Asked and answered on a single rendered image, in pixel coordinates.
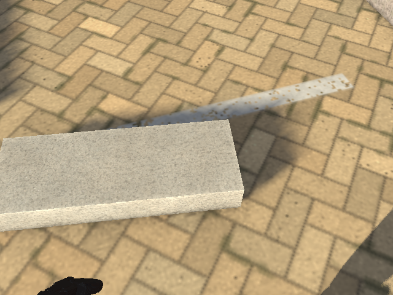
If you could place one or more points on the robot left hand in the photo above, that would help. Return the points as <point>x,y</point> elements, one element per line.
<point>74,286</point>

